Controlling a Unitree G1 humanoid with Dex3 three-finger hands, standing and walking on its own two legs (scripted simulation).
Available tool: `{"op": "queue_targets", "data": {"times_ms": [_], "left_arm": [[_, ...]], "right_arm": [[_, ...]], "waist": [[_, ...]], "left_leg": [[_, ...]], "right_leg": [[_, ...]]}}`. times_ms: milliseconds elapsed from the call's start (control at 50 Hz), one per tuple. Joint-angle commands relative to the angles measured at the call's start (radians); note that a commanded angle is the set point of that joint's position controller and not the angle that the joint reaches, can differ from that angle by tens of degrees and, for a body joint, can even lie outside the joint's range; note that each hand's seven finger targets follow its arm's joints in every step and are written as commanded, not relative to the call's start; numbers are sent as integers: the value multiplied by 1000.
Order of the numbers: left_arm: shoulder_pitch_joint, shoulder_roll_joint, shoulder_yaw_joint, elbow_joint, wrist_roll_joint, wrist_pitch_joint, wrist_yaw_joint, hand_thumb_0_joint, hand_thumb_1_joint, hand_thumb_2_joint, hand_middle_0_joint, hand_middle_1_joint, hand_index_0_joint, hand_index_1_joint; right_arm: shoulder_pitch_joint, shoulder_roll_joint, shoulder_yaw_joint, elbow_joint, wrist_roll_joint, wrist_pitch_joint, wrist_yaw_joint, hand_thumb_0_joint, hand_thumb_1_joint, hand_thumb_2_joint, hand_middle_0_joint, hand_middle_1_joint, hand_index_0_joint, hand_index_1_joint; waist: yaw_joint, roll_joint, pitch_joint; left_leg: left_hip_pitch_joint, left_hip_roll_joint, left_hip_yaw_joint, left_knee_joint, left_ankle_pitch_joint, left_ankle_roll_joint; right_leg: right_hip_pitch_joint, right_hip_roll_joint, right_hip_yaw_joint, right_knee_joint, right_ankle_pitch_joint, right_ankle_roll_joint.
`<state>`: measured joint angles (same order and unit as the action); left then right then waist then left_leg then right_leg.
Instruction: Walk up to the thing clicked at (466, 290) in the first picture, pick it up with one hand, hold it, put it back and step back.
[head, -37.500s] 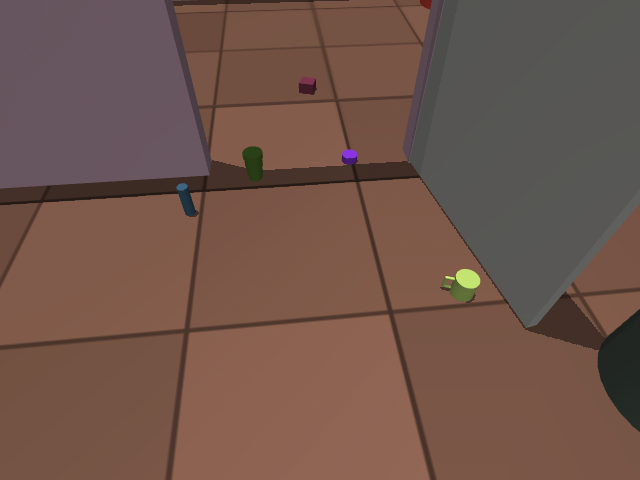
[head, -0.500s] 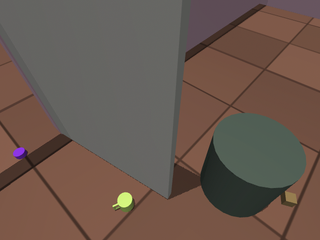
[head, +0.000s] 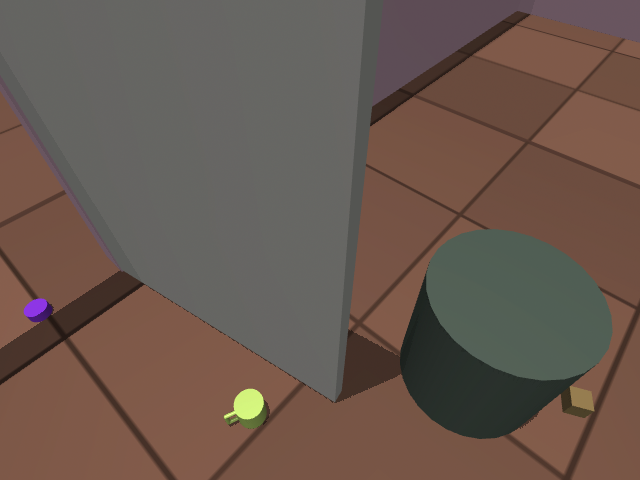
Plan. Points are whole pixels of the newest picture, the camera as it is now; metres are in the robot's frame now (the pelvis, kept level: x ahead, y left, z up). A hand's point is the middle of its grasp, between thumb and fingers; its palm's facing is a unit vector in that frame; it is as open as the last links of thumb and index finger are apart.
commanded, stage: stand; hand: left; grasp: from above
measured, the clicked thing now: (245, 411) +0.45 +0.23 -0.74
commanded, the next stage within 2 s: step back in 0.28 s
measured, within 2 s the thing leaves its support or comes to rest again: neither
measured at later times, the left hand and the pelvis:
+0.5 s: hand out of the picture +0.07 +0.29 -0.17, palm faces +0.00 -0.93 -0.38, open 7.3 cm; pelvis -0.03 +0.02 -0.02, yaw +0 degrees
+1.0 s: hand out of the picture +0.00 +0.29 -0.17, palm faces -0.10 -0.91 -0.40, open 7.3 cm; pelvis -0.12 +0.04 -0.03, yaw -4 degrees
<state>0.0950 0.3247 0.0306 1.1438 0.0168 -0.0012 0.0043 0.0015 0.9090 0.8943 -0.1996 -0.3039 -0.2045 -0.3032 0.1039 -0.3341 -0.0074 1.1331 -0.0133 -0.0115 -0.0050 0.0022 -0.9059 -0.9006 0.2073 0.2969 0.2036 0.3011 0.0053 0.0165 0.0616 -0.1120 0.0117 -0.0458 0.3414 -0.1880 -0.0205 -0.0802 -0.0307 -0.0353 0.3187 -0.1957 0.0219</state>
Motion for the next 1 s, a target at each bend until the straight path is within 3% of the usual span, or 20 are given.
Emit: {"op": "queue_targets", "data": {"times_ms": [0,240,260,300,340,420,460,500,520,540,580,620,640,740,820,880,920,940,960,980], "left_arm": [[-28,209,36,-56,-5,-23,11,0,900,900,-200,-300,-200,-300],[-15,213,32,-60,-4,-27,10,0,900,900,-200,-300,-200,-300],[-5,283,77,-86,-19,-20,17,0,900,900,-200,-300,-200,-300],[22,280,86,-114,-21,-17,23,0,900,900,-200,-300,-200,-300],[-5,291,96,-157,-18,-10,24,0,900,900,-200,-300,-200,-300],[-102,325,104,-260,9,-1,31,0,900,900,-200,-300,-200,-300],[-146,308,95,-290,9,1,33,0,900,900,-200,-300,-200,-300],[-114,263,82,-303,-3,18,29,0,900,900,-200,-300,-200,-300],[-81,209,77,-314,-15,28,30,0,900,900,-200,-300,-200,-300],[-56,208,76,-313,-13,41,36,0,900,900,-200,-300,-200,-300],[-36,215,75,-305,-8,50,51,0,900,900,-200,-300,-200,-300],[27,231,75,-294,-20,50,50,0,900,900,-200,-300,-200,-300],[53,234,79,-288,-19,48,48,0,900,900,-200,-300,-200,-300],[8,231,84,-343,-5,34,36,0,900,900,-200,-300,-200,-300],[32,232,93,-355,-1,26,28,0,900,900,-200,-300,-200,-300],[102,219,99,-323,6,19,18,0,900,900,-200,-300,-200,-300],[166,231,105,-307,17,8,16,0,900,900,-200,-300,-200,-300],[164,291,121,-321,27,0,17,0,900,900,-200,-300,-200,-300],[113,379,137,-344,11,4,12,0,900,900,-200,-300,-200,-300],[61,380,136,-389,24,-4,16,0,900,900,-200,-300,-200,-300]], "right_arm": [[-25,-203,-31,-56,-1,-20,-14,0,-900,-900,200,300,200,300],[-25,-212,-33,-60,0,-20,-11,0,-900,-900,200,300,200,300],[-59,-253,-51,-82,4,3,-3,0,-900,-900,200,300,200,300],[-29,-229,-53,-104,15,13,0,0,-900,-900,200,300,200,300],[9,-222,-62,-122,15,25,1,0,-900,-900,200,300,200,300],[89,-216,-81,-168,9,54,13,0,-900,-900,200,300,200,300],[127,-216,-86,-180,14,52,18,0,-900,-900,200,300,200,300],[116,-250,-96,-191,-1,34,12,0,-900,-900,200,300,200,300],[91,-321,-115,-209,-21,26,8,0,-900,-900,200,300,200,300],[114,-352,-124,-219,-23,20,6,0,-900,-900,200,300,200,300],[62,-353,-126,-252,-17,22,-7,0,-900,-900,200,300,200,300],[-20,-292,-115,-283,-25,21,-23,0,-900,-900,200,300,200,300],[-24,-270,-107,-294,-22,20,-28,0,-900,-900,200,300,200,300],[90,-255,-114,-309,-11,18,-36,0,-900,-900,200,300,200,300],[79,-285,-118,-340,-10,24,-32,0,-900,-900,200,300,200,300],[20,-296,-113,-356,-4,31,-23,0,-900,-900,200,300,200,300],[7,-273,-103,-355,10,37,-18,0,-900,-900,200,300,200,300],[12,-240,-90,-360,16,36,-15,0,-900,-900,200,300,200,300],[-33,-221,-92,-367,20,39,-20,0,-900,-900,200,300,200,300],[-15,-249,-103,-350,12,45,-24,0,-900,-900,200,300,200,300]], "waist": [[0,-9,-84],[0,-17,-88],[2,-34,34],[-7,-46,-38],[-21,-93,-108],[-49,-225,-108],[-71,-213,-88],[-47,-27,-77],[-28,164,-66],[-29,147,-92],[-39,147,-129],[20,123,-126],[31,132,-130],[-47,90,-126],[-54,92,-138],[-14,102,-127],[15,62,-146],[8,-101,-148],[39,-289,-87],[33,-251,-41]], "left_leg": [[-8,106,-66,-48,199,37],[2,109,-70,-44,188,40],[-95,79,-72,57,291,69],[-86,61,-43,144,311,72],[-100,15,-15,258,211,71],[-135,-36,-24,534,-294,75],[-132,-18,-29,460,-243,86],[-156,73,-97,124,270,86],[-86,202,-301,47,503,130],[-22,264,-365,66,697,175],[-50,305,-398,45,614,193],[24,217,-240,102,577,170],[46,214,-216,121,562,197],[155,229,-197,161,612,250],[97,248,-204,176,493,273],[-73,224,-188,182,288,225],[-200,168,-147,243,139,141],[-346,67,-90,367,-30,80],[-356,-111,10,599,-345,28],[-312,-106,-92,803,-444,13]], "right_leg": [[32,-104,73,-34,154,-34],[18,-105,76,-40,146,-33],[-65,-92,88,36,283,-42],[-43,-112,97,63,348,-81],[-46,-173,156,57,330,-144],[-191,-345,265,80,341,-269],[-212,-298,202,155,350,-222],[-169,-119,74,370,199,-105],[-301,50,39,539,-68,-58],[-371,122,148,664,-435,-55],[-390,141,267,828,-464,-62],[-444,124,264,871,-340,-54],[-440,115,243,883,-314,-43],[-447,102,186,734,-321,-2],[-344,65,129,536,-300,-8],[-170,56,67,298,-168,-35],[-24,22,105,132,19,-77],[27,-125,331,93,84,-136],[-139,-333,562,10,177,-322],[-255,-398,635,10,270,-375]]}}
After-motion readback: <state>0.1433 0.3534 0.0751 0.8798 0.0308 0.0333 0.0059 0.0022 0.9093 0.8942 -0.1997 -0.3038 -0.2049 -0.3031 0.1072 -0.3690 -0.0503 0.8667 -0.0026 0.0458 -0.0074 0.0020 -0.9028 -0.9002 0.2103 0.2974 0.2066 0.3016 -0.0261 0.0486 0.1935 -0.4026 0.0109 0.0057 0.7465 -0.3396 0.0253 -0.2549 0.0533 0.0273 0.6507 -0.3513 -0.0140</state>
